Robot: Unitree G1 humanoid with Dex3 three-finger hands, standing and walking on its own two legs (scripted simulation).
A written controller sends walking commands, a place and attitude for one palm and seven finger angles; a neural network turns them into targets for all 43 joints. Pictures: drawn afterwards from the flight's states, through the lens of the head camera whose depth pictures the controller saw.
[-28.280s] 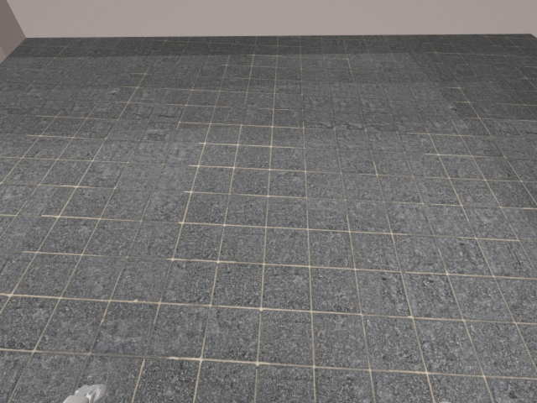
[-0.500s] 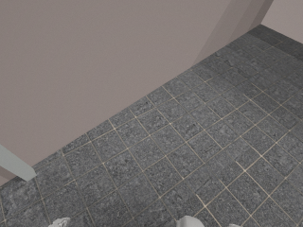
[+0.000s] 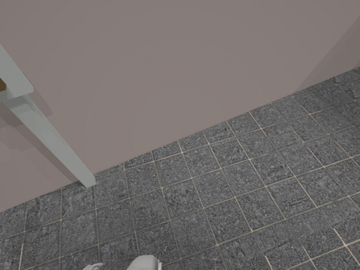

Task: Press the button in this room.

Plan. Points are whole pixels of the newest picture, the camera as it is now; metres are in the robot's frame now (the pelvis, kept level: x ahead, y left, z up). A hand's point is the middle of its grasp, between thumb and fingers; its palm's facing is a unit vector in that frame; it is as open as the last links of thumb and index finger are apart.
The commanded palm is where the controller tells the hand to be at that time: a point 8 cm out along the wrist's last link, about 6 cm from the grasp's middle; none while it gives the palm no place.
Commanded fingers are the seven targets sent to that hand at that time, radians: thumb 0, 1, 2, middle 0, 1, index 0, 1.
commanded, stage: turn to face it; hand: left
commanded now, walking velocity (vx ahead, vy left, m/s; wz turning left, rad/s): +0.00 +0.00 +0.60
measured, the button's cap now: out of the picture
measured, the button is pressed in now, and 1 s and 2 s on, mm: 0 0 0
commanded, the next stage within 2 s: take the last steps up to it in 0.68 s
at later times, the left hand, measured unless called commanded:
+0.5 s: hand out of the picture +0.02 +0.28 -0.17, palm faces +0.30 -0.92 -0.25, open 7.4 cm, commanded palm none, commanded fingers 0.00 0.90 0.90 -0.20 -0.30 -0.20 -0.30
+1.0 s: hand out of the picture -0.05 +0.18 -0.15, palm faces +0.50 -0.83 -0.26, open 7.3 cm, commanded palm none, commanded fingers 0.00 0.90 0.90 -0.20 -0.30 -0.20 -0.30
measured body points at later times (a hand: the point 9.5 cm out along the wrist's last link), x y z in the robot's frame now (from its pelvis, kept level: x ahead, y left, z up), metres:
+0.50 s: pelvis +0.00 +0.04 +0.00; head +0.03 +0.07 +0.45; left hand +0.00 +0.32 -0.15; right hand +0.16 -0.17 -0.13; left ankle -0.02 +0.14 -0.74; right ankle +0.03 -0.11 -0.68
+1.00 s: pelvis +0.02 +0.01 +0.00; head +0.05 -0.01 +0.45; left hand -0.08 +0.23 -0.13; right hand +0.16 -0.21 -0.16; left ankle -0.09 +0.14 -0.66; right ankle +0.04 -0.08 -0.74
